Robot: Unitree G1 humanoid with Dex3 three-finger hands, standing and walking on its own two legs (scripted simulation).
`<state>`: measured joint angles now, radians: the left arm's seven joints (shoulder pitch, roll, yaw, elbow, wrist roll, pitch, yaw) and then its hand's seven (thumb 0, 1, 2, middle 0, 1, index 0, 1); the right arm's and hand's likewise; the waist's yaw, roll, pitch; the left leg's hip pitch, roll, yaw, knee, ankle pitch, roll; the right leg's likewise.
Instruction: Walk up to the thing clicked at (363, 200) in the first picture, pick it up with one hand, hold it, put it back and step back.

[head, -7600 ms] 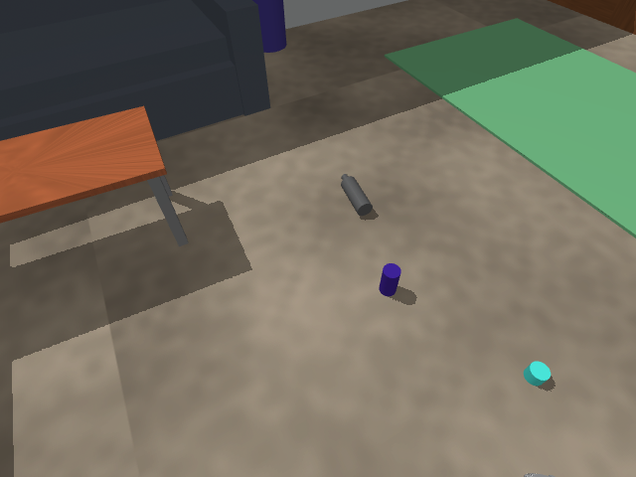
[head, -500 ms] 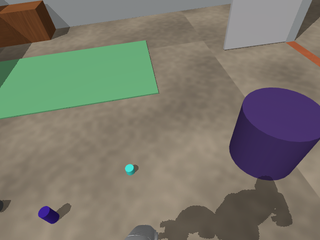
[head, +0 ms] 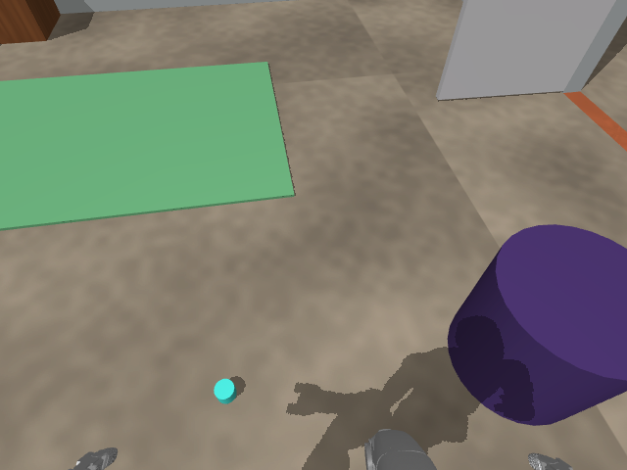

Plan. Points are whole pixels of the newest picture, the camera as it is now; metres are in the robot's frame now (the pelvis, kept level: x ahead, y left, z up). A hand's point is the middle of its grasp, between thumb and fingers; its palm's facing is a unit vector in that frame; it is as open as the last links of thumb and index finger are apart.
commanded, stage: walk up
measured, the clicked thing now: out of the picture +0.19 +1.24 -0.74
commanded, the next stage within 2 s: none
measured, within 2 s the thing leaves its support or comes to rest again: neither
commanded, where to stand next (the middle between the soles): +1.00 +0.00 m, yaw -2 degrees
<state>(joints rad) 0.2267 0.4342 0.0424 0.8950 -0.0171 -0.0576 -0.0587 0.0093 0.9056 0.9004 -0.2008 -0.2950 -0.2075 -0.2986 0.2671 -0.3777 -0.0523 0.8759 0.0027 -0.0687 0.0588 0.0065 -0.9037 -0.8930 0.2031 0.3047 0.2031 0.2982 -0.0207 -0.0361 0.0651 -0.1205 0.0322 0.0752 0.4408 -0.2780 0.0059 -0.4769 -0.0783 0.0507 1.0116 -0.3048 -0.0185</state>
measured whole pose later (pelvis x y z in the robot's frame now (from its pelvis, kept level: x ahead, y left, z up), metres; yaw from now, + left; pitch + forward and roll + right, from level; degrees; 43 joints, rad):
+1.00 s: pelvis +0.50 +0.00 +0.00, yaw -2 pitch -2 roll +1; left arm 0.24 0.43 0.05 0.89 0.01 -0.04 -0.07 0.01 0.91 0.90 -0.20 -0.29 -0.21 -0.30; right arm 0.35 -0.39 -0.05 0.85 0.00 -0.08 0.06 0.01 -0.90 -0.89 0.20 0.30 0.20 0.30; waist -0.03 -0.05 0.09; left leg -0.05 0.00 0.13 0.40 -0.31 0.03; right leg -0.51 -0.10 0.00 0.74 -0.17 -0.01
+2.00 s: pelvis +0.85 +0.03 +0.00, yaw -3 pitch -4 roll +1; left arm 0.30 0.42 0.05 0.91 0.01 -0.01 -0.07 0.01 0.91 0.90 -0.20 -0.29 -0.21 -0.30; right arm 0.36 -0.38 -0.04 0.83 0.00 -0.08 0.04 0.01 -0.90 -0.89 0.20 0.31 0.20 0.30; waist -0.02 -0.05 0.09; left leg -0.08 0.01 0.12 0.43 -0.28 0.03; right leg -0.48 -0.09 0.02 0.78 -0.20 0.00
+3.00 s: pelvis +0.94 +0.00 +0.00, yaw -1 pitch -3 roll +0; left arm 0.14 0.35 0.00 1.14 0.00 -0.01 -0.02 0.01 0.91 0.90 -0.20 -0.30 -0.21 -0.30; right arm 0.05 -0.36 0.02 1.09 0.01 -0.02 0.02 0.01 -0.91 -0.89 0.20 0.30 0.20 0.30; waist 0.03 0.02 0.07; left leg -0.22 0.03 0.00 0.43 -0.17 -0.02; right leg -0.18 -0.03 -0.05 0.42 -0.19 0.01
